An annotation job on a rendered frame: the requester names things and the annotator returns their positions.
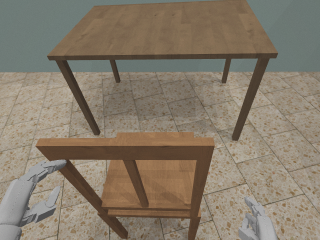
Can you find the chair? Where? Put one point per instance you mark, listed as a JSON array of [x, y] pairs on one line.
[[150, 175]]

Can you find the robot left forearm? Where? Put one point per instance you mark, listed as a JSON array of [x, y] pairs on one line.
[[10, 232]]

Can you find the robot left hand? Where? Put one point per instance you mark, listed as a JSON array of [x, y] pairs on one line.
[[13, 207]]

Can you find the table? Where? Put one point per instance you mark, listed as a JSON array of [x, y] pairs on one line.
[[215, 29]]

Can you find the robot right hand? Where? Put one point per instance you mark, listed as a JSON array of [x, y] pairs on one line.
[[262, 225]]

